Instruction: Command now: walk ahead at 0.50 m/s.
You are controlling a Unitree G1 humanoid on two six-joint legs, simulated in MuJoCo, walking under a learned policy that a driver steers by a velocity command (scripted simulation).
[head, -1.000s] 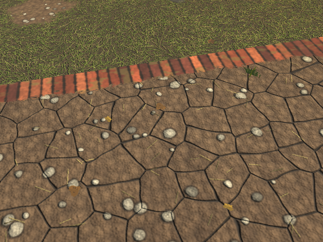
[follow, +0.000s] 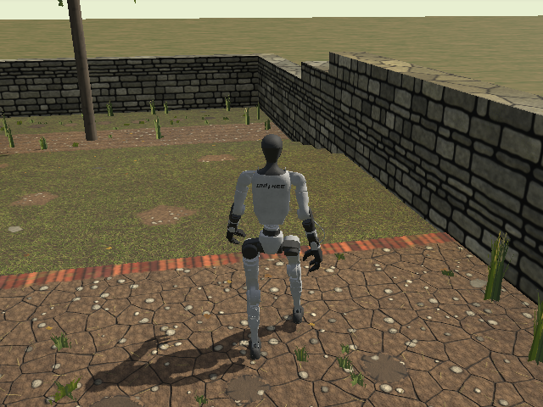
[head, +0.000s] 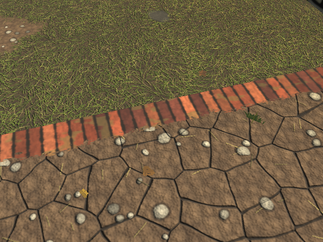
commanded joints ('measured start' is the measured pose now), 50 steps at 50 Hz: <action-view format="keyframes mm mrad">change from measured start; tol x32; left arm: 1 -139 47 -3 -93 -7 -18 -22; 8 407 305 79 36 17 -24 -28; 50 -67 80 12 -168 28 -30 10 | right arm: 1 51 -167 -34 -19 8 4 -8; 30 -426 -42 -22 -265 10 30 51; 36 44 -277 -130 -208 15 46 31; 50 -66 -191 -81 -291 13 26 -17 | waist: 1 -6 84 100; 8 157 -282 -370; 29 152 4 116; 37 18 304 -304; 50 35 102 3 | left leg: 1 -2 299 -134 -38 211 151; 6 8 257 -73 350 650 82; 8 -609 -3 -44 1016 -262 -15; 10 -786 96 -163 1156 -243 22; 31 -749 133 -8 435 177 42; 35 -221 -15 73 359 104 141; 38 424 400 -867 85 -35 392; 50 -261 139 -287 35 289 195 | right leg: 1 -11 28 -20 -84 -27 -10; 6 446 119 -80 -150 -145 -102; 8 1086 -279 631 -268 -322 -328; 16 526 -120 112 -495 -72 -196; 29 769 -152 -180 -481 78 -130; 34 797 -157 -248 -127 723 -82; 36 440 -64 -267 417 299 -3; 37 7 180 -125 790 -616 58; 38 -108 150 84 844 -624 20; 50 114 81 11 23 -39 71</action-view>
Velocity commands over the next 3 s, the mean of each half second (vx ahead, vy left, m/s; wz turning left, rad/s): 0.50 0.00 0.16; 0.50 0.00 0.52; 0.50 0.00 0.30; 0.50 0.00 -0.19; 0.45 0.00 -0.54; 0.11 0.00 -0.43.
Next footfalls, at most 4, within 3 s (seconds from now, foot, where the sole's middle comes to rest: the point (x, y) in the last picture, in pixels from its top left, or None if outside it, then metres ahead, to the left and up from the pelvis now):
0.12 right None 0.27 -0.15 -0.78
0.72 left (130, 233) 0.55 0.11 -0.78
1.20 right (144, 162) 0.89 0.04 -0.78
1.70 left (71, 150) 0.99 0.40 -0.78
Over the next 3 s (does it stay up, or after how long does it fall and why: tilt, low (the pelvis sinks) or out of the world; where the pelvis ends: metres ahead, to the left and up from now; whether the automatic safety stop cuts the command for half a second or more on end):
stays up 1.48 0.36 -0.05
